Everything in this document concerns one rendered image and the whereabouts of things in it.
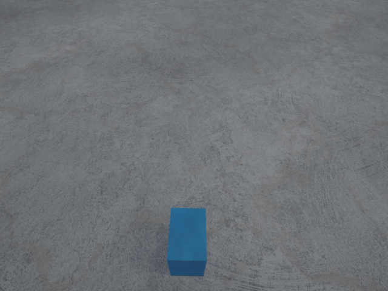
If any carton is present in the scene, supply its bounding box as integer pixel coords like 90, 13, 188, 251
167, 208, 207, 276

